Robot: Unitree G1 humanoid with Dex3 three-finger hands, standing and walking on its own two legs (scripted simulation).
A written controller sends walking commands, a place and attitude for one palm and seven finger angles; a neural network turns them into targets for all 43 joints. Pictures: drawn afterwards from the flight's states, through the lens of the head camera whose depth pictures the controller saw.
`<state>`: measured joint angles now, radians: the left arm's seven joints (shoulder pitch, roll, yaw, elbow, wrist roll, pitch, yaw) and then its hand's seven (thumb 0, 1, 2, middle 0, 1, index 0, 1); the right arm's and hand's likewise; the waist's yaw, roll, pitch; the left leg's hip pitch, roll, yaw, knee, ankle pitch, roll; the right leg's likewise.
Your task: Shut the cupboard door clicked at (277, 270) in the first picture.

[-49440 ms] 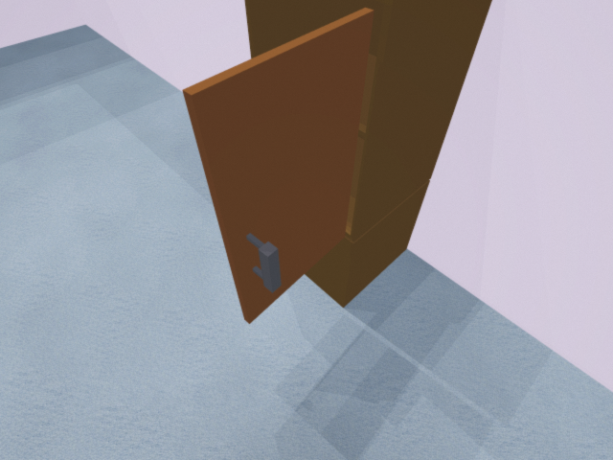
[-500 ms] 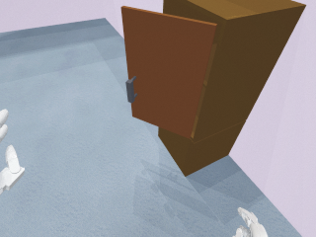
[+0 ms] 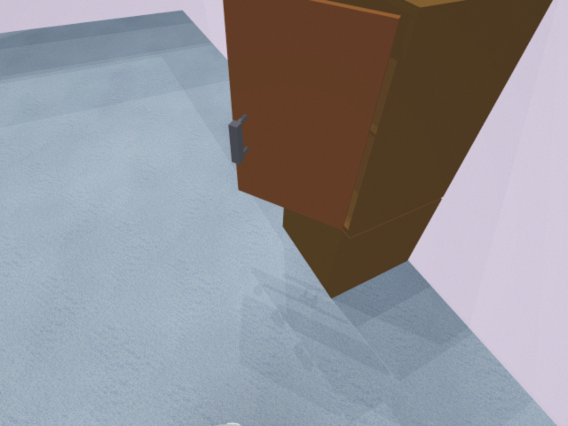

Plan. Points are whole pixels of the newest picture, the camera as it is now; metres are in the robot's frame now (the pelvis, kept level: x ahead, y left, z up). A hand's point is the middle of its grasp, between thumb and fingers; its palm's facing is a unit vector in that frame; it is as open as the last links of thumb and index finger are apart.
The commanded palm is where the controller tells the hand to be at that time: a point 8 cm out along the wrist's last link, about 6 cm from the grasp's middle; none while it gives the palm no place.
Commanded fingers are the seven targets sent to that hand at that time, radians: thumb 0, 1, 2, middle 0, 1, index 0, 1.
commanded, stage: let the arm hang, fingers relaxed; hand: left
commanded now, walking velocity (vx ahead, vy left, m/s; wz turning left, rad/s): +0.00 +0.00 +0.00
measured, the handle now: (240, 138) +0.82 +0.14 -0.09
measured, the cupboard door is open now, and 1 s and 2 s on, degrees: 36 36 36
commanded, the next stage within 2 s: look to check the result in 0.82 s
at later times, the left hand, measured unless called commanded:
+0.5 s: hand out of the picture -0.08 +0.20 -0.16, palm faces +0.03 -0.97 -0.23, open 7.3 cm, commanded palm none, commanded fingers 0.00 0.90 0.90 -0.20 -0.30 -0.20 -0.30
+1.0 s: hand out of the picture +0.01 +0.18 -0.16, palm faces -0.01 -0.98 -0.21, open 7.3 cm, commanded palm none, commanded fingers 0.00 0.90 0.90 -0.20 -0.30 -0.20 -0.30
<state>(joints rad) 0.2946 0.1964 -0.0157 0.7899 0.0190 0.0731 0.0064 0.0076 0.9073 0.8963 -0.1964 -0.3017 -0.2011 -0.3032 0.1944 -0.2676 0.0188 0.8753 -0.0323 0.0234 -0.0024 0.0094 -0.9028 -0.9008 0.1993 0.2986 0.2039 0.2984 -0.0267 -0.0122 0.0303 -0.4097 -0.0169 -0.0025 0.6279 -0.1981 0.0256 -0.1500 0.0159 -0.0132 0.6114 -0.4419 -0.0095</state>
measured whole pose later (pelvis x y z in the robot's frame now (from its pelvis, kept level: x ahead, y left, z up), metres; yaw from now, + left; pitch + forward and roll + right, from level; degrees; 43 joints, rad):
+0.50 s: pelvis -0.01 +0.01 +0.01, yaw -1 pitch -2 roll -1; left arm 0.41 0.19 0.02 1.14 0.02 0.01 0.03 0.00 0.91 0.90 -0.20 -0.30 -0.20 -0.30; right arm 0.26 -0.18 -0.01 1.10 -0.02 0.03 -0.03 0.01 -0.90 -0.90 0.20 0.30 0.20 0.30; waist 0.01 0.02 0.02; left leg -0.32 -0.02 0.01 0.43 -0.08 0.04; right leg -0.09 0.01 0.00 0.45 -0.33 0.00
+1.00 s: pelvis +0.00 -0.01 +0.02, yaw -1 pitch -2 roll +0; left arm 0.27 0.20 0.02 1.10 0.01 0.00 0.02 0.00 0.91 0.90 -0.20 -0.30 -0.20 -0.30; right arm 0.26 -0.21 -0.01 1.12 -0.02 0.02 -0.03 0.01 -0.90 -0.90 0.20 0.30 0.20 0.30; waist -0.01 -0.01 0.05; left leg -0.30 0.00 0.01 0.44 -0.11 0.01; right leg -0.05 0.03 0.00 0.41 -0.34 -0.02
